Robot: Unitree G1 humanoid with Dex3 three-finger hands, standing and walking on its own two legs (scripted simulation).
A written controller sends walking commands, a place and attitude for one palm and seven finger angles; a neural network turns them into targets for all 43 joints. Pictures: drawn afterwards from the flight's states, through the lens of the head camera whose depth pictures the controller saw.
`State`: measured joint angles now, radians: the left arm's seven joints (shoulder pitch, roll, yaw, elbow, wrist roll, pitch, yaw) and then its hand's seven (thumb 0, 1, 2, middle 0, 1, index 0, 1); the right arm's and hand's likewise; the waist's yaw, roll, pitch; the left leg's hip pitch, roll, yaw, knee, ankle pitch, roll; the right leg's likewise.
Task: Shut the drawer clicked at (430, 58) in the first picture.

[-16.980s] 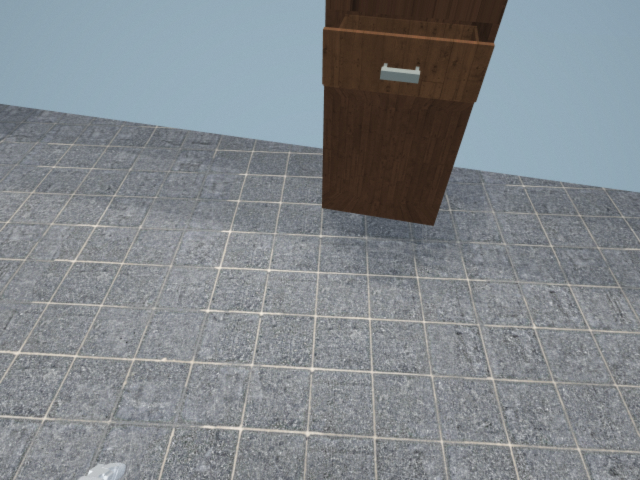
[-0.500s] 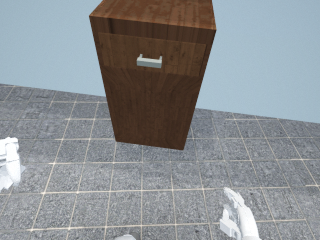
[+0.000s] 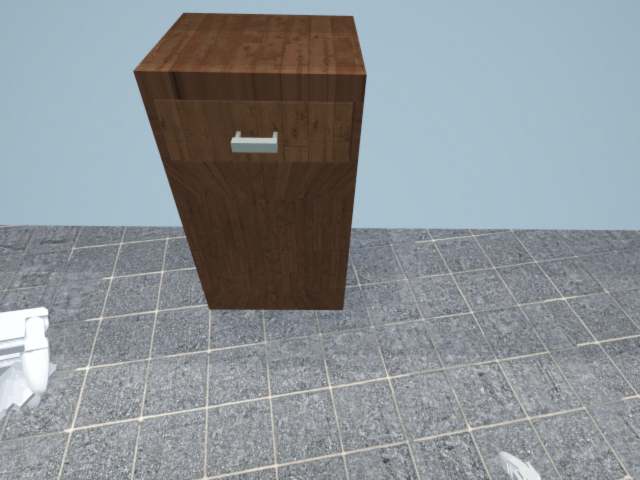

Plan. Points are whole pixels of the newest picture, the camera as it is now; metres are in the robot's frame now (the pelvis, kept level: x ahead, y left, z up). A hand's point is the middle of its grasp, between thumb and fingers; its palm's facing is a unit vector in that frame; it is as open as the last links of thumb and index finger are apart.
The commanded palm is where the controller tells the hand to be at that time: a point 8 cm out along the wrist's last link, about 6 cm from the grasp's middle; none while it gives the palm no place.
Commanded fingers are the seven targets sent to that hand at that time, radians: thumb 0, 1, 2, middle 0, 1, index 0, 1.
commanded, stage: stop stepping back and stand still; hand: left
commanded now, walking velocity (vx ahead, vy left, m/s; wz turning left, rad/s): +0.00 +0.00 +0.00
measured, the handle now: (255, 140) +0.86 +0.19 -0.01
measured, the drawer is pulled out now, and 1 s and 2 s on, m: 0.00 0.00 0.00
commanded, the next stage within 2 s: let the arm hang, fingers relaxed in 0.04 s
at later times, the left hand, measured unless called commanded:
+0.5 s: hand out of the picture +0.00 +0.21 -0.18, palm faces +0.00 -0.98 -0.20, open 3.4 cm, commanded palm none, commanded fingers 0.00 0.90 0.90 -0.64 -0.78 -0.64 -0.78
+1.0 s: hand out of the picture +0.04 +0.26 -0.15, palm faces +0.01 -0.93 -0.36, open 7.2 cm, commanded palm none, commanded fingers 0.00 0.90 0.90 -0.20 -0.30 -0.20 -0.30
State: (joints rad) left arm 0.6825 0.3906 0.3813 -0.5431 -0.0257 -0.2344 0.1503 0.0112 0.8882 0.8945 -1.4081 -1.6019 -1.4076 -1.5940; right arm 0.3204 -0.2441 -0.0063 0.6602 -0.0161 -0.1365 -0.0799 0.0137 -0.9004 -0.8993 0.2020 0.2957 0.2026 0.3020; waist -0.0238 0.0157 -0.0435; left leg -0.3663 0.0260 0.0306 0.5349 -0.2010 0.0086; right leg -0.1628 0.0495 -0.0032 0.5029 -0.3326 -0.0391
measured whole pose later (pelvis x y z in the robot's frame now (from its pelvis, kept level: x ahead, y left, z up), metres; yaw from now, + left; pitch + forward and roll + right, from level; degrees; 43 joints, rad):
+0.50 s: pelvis -0.01 +0.01 +0.00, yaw +1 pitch -2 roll -1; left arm 0.30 0.23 0.00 1.00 0.02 0.03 0.00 0.01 0.91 0.89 -0.99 -1.18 -0.98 -1.18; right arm 0.18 -0.30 0.00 1.00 -0.03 0.02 0.00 0.01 -0.90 -0.90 0.20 0.30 0.20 0.30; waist 0.00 -0.03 0.06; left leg -0.33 0.00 0.02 0.47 -0.12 0.03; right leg -0.14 0.03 -0.02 0.48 -0.32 -0.02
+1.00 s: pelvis +0.00 +0.01 +0.01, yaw +1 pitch -2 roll +0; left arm 0.17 0.31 0.02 1.14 0.02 -0.01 0.01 0.00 0.91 0.89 -0.23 -0.34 -0.23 -0.33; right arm 0.12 -0.28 -0.02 1.15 -0.02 0.01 0.00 0.00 -0.90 -0.90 0.20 0.30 0.21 0.30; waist -0.01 0.04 0.05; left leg -0.23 -0.02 0.03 0.34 -0.07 0.03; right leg -0.06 0.01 -0.01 0.38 -0.28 -0.01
